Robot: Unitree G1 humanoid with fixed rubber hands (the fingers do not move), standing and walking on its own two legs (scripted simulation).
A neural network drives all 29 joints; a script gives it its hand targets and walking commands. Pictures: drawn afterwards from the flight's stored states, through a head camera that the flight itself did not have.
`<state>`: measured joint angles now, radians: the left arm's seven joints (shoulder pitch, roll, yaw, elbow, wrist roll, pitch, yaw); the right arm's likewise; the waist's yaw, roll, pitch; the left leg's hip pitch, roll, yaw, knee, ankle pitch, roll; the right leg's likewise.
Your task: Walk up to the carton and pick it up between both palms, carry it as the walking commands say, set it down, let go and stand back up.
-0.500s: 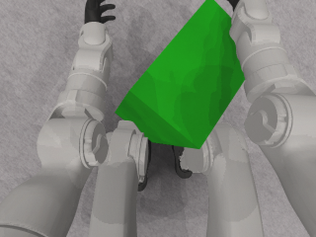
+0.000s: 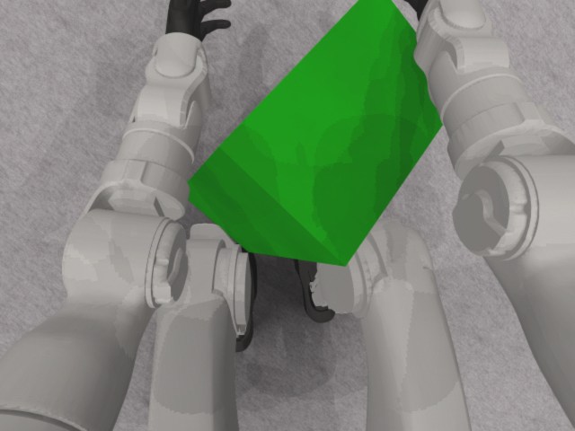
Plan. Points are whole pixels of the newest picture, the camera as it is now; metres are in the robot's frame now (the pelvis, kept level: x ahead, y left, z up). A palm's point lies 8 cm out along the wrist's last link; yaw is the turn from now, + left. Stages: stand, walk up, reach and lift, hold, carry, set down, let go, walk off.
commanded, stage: set down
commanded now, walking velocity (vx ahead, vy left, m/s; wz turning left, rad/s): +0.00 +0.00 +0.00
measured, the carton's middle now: (295, 151) +0.40 -0.04 -0.20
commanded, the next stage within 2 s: let go in 1.88 s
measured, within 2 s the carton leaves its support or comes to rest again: rests again in 1.48 s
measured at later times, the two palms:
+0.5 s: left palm (171, 76) +0.50 +0.10 -0.19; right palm out of the picture +0.54 -0.22 -0.11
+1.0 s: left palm (27, 4) +0.54 +0.19 -0.07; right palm (524, 25) +0.51 -0.27 -0.09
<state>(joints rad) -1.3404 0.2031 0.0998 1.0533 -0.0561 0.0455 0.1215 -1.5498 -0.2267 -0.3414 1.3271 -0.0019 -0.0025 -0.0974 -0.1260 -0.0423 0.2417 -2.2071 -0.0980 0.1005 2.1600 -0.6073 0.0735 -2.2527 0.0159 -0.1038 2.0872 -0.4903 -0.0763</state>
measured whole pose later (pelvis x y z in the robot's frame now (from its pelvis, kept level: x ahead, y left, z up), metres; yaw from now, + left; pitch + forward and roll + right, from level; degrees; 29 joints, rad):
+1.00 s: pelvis -0.01 +0.01 +0.04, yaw -3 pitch +32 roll +0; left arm -1.25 0.34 0.26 0.77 -0.10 0.22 0.17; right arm -1.25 -0.48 -0.25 0.82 0.18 0.17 -0.02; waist 0.01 0.07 0.38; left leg -1.99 -0.05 0.14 2.04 -0.61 0.12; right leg -2.07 0.05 -0.05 1.97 -0.46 -0.04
